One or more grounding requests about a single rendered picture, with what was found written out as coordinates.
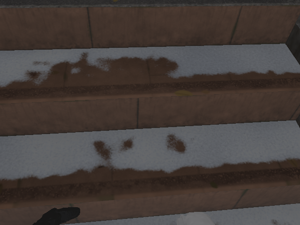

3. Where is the robot right thigh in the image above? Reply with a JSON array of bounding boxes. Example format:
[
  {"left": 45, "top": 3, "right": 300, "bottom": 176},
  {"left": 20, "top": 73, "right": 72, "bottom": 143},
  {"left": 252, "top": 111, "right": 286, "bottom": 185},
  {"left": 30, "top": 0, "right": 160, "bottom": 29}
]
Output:
[{"left": 176, "top": 212, "right": 216, "bottom": 225}]

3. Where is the left robot hand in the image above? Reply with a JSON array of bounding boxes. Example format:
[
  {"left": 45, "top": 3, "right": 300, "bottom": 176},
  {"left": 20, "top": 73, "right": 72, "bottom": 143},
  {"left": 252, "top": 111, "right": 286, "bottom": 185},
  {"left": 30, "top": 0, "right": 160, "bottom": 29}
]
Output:
[{"left": 33, "top": 207, "right": 81, "bottom": 225}]

